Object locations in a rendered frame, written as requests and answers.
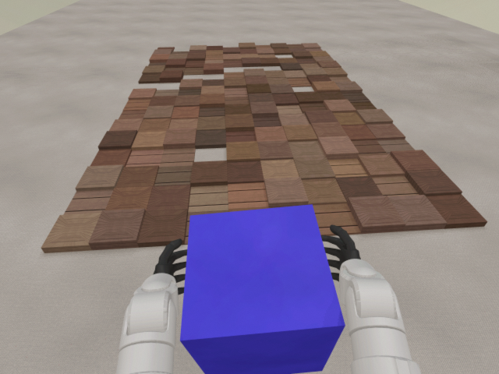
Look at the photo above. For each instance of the right robot hand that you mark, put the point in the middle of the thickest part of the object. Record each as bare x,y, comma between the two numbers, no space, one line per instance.
347,248

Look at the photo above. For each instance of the robot left forearm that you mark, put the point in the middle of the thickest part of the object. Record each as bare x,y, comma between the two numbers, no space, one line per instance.
149,328

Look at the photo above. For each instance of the carton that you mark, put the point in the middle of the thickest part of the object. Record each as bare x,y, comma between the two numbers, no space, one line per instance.
259,297

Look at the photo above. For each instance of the left robot hand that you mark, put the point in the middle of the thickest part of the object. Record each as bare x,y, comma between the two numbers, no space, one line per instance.
168,257

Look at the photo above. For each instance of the robot right forearm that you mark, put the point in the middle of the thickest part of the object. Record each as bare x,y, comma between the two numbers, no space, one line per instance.
376,328

